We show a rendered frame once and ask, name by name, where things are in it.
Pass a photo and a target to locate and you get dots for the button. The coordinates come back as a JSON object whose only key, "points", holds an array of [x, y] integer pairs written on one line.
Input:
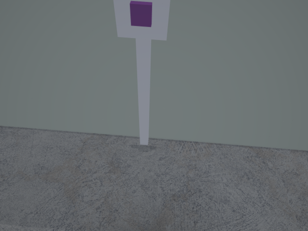
{"points": [[141, 13]]}

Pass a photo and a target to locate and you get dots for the panel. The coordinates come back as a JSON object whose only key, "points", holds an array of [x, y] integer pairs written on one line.
{"points": [[143, 36]]}

